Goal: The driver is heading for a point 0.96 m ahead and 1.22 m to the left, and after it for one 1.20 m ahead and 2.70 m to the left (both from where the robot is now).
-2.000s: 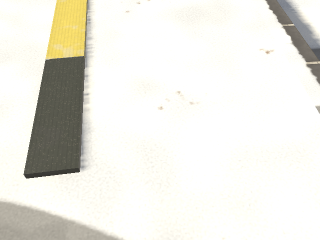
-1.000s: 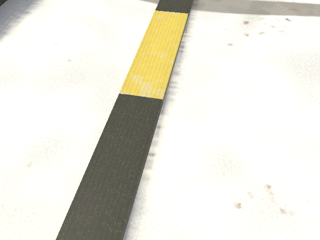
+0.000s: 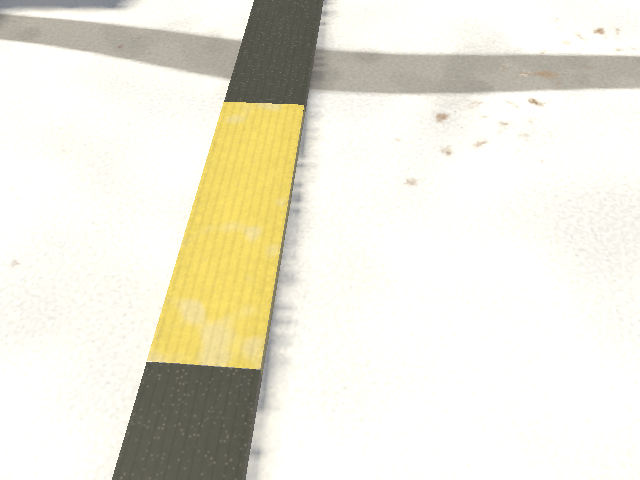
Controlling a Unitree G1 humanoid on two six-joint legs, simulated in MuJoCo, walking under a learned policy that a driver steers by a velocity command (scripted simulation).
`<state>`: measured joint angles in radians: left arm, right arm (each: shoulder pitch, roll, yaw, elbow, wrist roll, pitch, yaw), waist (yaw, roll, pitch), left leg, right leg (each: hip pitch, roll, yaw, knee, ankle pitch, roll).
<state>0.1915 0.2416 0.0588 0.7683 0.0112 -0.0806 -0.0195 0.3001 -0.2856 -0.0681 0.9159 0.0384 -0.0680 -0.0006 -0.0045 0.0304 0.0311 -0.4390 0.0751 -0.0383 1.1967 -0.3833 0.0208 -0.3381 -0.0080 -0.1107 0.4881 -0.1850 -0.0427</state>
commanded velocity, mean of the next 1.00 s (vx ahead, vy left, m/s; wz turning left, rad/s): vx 0.45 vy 0.00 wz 0.53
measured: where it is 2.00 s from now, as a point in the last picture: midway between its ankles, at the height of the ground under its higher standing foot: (289, 438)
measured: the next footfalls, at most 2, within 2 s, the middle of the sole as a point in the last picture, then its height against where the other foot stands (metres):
left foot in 0.32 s outside the picture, level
right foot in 0.76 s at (355, 457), level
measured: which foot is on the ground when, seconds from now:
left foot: up 0.00-0.30, down 0.32-0.74, up 0.76-1.00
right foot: down 0.00-0.42, up 0.44-0.74, down 0.76-1.00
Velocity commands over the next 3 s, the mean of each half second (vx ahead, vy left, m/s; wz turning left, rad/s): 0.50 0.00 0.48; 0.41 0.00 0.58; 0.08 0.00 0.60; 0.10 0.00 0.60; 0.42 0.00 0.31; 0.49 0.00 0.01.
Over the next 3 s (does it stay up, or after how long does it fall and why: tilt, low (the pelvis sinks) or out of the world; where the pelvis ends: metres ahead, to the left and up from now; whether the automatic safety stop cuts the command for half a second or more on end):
stays up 0.58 0.55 -0.01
